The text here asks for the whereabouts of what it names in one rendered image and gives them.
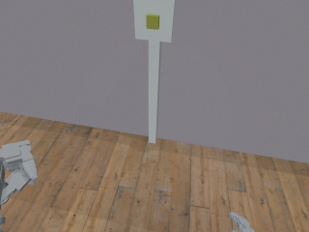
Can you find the button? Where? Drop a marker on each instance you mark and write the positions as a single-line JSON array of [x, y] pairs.
[[152, 21]]

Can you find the panel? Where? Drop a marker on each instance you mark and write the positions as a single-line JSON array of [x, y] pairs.
[[166, 11]]

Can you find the left robot hand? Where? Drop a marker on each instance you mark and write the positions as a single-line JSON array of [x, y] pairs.
[[16, 157]]

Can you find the right robot hand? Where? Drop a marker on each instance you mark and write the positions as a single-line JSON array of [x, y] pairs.
[[241, 223]]

